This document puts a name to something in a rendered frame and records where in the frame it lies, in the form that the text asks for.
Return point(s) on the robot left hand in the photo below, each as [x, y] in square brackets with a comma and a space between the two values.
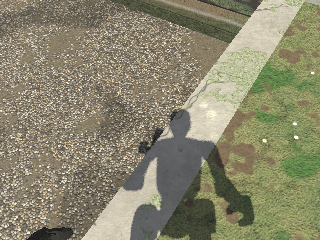
[52, 234]

